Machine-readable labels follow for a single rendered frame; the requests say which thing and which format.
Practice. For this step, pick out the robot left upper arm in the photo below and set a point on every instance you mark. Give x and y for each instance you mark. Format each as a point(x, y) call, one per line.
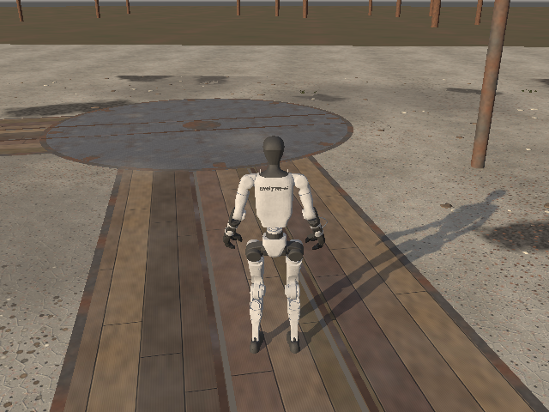
point(246, 182)

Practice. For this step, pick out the robot right upper arm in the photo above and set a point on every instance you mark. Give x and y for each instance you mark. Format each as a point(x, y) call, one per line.
point(301, 182)

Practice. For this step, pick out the robot left foot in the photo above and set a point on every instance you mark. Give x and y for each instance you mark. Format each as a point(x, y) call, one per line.
point(255, 346)

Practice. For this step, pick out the right robot forearm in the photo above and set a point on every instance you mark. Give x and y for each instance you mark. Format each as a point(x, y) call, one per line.
point(316, 225)

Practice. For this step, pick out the left robot forearm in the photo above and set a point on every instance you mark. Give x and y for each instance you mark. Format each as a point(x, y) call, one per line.
point(232, 225)

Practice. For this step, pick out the robot left hand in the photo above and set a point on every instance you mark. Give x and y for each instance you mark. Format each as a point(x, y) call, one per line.
point(226, 240)

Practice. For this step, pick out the right robot shin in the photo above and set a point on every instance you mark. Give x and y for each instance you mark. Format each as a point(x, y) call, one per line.
point(293, 310)

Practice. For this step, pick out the robot right hand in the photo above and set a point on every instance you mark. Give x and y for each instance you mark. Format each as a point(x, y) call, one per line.
point(312, 237)

